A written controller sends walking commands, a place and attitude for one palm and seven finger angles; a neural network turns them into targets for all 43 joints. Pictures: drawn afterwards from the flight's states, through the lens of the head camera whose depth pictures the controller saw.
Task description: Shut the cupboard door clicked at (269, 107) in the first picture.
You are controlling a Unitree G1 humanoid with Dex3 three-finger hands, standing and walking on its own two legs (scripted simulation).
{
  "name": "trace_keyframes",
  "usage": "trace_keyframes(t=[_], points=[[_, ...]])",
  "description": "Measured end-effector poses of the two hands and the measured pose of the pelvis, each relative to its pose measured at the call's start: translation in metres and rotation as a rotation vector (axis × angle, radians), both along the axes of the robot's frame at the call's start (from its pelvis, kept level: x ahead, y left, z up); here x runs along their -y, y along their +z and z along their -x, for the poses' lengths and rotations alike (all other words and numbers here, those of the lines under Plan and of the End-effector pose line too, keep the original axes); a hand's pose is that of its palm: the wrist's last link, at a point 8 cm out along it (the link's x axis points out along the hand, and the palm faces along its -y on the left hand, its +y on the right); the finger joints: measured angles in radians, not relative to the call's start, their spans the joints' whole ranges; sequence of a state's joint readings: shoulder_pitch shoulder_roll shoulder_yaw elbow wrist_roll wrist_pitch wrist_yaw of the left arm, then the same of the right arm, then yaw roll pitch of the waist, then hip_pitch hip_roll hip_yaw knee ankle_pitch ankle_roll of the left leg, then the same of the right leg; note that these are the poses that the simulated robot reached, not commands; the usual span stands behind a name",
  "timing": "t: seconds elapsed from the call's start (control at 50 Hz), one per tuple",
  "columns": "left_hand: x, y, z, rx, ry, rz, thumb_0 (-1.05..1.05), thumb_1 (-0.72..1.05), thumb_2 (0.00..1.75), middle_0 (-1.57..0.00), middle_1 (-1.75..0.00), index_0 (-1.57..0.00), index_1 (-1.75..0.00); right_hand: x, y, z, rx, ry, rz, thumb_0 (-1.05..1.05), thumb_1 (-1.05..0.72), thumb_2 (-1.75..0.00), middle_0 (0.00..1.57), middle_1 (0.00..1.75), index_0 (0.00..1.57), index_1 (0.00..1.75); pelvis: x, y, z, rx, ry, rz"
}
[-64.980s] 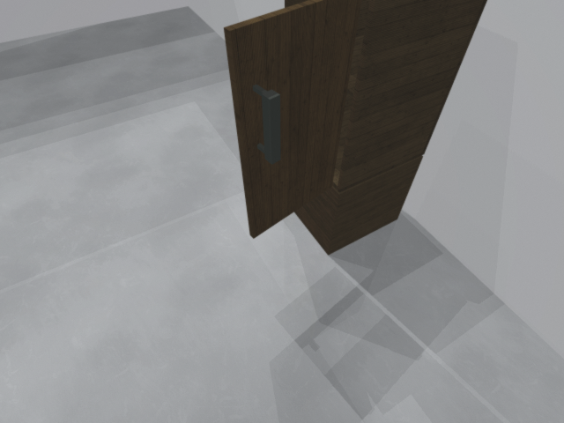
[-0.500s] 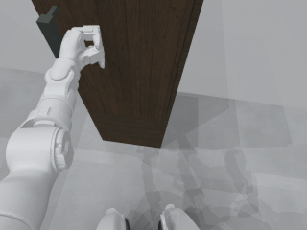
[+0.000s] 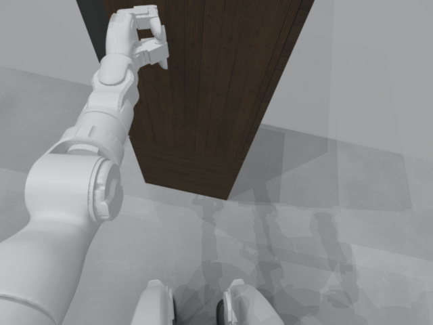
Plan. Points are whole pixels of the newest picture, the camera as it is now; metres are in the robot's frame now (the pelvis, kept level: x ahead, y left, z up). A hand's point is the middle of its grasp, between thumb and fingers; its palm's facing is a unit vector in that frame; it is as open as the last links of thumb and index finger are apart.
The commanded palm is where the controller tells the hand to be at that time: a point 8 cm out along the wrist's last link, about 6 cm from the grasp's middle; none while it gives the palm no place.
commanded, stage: pull the fist back off the door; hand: left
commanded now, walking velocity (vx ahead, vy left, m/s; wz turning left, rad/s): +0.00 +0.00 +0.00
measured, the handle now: (107, 29) +0.60 +0.13 +0.13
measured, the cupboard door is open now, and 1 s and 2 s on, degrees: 0 0 0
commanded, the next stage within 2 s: draw the hand back to the body in 0.76 s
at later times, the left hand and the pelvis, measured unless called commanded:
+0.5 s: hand (183, 50) +0.55 +0.00 +0.14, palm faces +0.03 -1.00 +0.00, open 3.2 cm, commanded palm +0.50 +0.06 +0.14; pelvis +0.01 +0.01 +0.02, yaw -2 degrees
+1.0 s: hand (174, 70) +0.48 +0.02 +0.15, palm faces +0.04 -1.00 -0.02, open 3.1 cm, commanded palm +0.44 +0.08 +0.15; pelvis +0.04 -0.02 +0.04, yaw -1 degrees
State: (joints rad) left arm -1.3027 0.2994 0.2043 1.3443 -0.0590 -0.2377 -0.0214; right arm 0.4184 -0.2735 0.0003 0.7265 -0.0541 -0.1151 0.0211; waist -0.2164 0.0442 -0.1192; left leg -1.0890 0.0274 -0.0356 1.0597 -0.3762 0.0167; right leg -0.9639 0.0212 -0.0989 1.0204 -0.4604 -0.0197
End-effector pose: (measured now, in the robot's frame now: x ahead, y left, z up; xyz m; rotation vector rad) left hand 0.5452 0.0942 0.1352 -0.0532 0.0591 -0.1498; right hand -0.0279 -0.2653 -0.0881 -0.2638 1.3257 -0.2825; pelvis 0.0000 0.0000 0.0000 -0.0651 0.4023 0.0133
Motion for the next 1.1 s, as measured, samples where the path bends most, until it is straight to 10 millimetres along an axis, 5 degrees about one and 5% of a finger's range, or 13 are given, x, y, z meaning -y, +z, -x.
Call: trace_keyframes(t=[0.12, 0.36, 0.5, 0.62, 0.78, 0.9, 1.1], points=[[0.013, 0.000, 0.013, 0.041, 0.250, -0.057, -0.02, 0.66, 0.95, -1.30, -1.50, -1.31, -1.51, -0.018, -0.005, 0.006, 0.029, 0.020, -0.068, 0.00, -0.91, -0.90, 0.20, 0.30, 0.20, 0.30, -0.002, -0.003, 0.006, -0.002, 0.000, -0.001], [0.031, 0.006, 0.017, 0.028, 0.189, -0.079, 0.03, 0.90, 0.98, -1.30, -1.50, -1.30, -1.50, -0.042, 0.000, 0.048, -0.039, -0.080, -0.140, 0.00, -0.91, -0.90, 0.20, 0.30, 0.20, 0.30, -0.008, 0.010, 0.004, 0.035, -0.033, -0.019], [0.037, 0.002, 0.023, 0.074, 0.178, -0.054, 0.02, 0.92, 0.94, -1.30, -1.50, -1.30, -1.50, -0.034, 0.008, 0.045, -0.067, -0.101, -0.143, 0.00, -0.91, -0.90, 0.20, 0.30, 0.20, 0.30, -0.006, 0.018, -0.010, 0.052, -0.053, -0.030], [0.036, -0.007, 0.039, 0.074, 0.178, -0.053, 0.02, 0.91, 0.91, -1.30, -1.50, -1.30, -1.50, -0.022, 0.011, 0.008, -0.023, -0.091, -0.144, 0.00, -0.91, -0.90, 0.20, 0.30, 0.20, 0.30, -0.001, 0.028, -0.026, 0.086, -0.062, -0.039], [0.035, -0.002, 0.071, 0.097, 0.173, -0.063, 0.02, 0.90, 0.90, -1.30, -1.50, -1.30, -1.50, -0.005, 0.013, -0.079, 0.154, -0.015, -0.148, 0.00, -0.91, -0.90, 0.20, 0.30, 0.20, 0.30, 0.009, 0.039, -0.042, 0.149, -0.054, -0.051], [0.029, 0.005, 0.077, 0.083, 0.189, -0.068, 0.02, 0.90, 0.90, -1.30, -1.50, -1.30, -1.50, 0.003, 0.020, -0.137, 0.283, 0.052, -0.140, 0.00, -0.91, -0.90, 0.20, 0.30, 0.20, 0.30, 0.018, 0.042, -0.044, 0.180, -0.037, -0.061], [0.001, 0.020, 0.106, 0.098, 0.186, -0.073, 0.02, 0.90, 0.90, -1.30, -1.50, -1.30, -1.50, 0.007, 0.030, -0.167, 0.363, 0.067, -0.173, 0.00, -0.91, -0.90, 0.20, 0.30, 0.20, 0.30, 0.028, 0.051, -0.048, 0.236, -0.041, -0.077]])
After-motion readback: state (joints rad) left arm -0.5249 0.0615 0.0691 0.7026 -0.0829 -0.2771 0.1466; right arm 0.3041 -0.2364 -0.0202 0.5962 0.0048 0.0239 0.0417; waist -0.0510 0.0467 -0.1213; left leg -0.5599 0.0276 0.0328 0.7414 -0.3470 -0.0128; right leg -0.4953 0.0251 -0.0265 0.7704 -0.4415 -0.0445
